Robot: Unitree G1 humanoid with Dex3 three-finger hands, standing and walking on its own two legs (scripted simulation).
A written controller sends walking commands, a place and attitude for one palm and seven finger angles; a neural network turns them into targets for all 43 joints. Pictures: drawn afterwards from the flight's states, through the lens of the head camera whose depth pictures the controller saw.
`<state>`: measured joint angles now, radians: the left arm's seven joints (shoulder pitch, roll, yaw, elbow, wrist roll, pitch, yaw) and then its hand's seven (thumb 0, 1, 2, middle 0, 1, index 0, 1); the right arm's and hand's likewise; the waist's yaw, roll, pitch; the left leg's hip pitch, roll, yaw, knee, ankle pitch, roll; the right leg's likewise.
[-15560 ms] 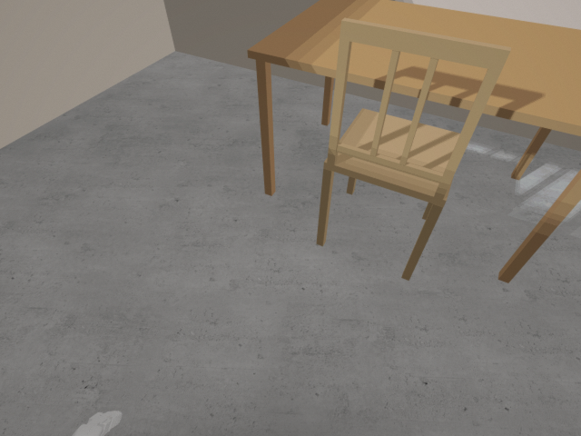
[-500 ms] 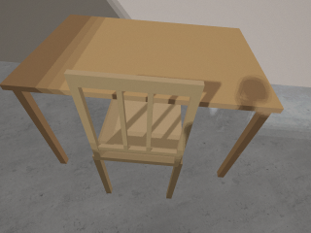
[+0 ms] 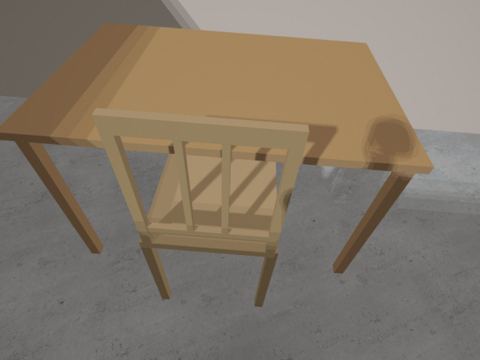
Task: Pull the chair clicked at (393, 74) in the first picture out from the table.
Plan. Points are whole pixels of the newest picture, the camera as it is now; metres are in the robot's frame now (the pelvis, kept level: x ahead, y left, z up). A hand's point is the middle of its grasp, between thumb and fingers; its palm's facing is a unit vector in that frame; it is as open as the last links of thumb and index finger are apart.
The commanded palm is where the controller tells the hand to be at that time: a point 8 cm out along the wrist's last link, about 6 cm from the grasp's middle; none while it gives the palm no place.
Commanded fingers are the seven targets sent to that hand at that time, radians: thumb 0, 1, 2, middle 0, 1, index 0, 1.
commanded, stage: shuffle to correct the standing spot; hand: left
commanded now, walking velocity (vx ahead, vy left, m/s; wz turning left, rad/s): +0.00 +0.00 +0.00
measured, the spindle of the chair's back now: (185, 190) +0.49 +0.16 -0.06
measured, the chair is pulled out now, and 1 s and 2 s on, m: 0.00 0.00 0.00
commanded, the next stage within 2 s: come to a stop and stand still in 0.12 s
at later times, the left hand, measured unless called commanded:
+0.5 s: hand out of the picture +0.01 +0.14 -0.19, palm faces +0.01 -0.98 -0.20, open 7.4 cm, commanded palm none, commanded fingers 0.00 0.90 0.90 -0.20 -0.30 -0.20 -0.30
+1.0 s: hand out of the picture +0.03 +0.13 -0.18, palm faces +0.00 -0.98 -0.20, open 7.4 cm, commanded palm none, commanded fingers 0.00 0.90 0.90 -0.20 -0.30 -0.20 -0.30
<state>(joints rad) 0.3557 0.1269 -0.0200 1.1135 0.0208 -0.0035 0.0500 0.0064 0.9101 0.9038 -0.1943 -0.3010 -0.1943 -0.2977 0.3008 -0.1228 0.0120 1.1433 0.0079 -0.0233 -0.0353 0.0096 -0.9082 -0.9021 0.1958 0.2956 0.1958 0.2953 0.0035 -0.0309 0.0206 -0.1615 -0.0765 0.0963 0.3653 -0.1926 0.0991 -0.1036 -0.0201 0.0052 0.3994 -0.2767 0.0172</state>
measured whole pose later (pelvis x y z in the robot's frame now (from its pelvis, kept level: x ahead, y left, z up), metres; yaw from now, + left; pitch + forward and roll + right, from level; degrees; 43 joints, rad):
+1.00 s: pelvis +0.03 -0.05 +0.00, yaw +0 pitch -1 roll +1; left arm 0.30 0.16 -0.02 1.08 0.01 -0.02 0.05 0.01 0.91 0.90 -0.20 -0.30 -0.20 -0.30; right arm 0.24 -0.16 0.02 1.13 0.00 -0.01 -0.03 0.01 -0.92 -0.90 0.20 0.30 0.20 0.30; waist 0.00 -0.02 0.04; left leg -0.14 -0.02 0.08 0.42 -0.27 0.03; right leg -0.06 0.02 -0.04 0.42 -0.34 -0.04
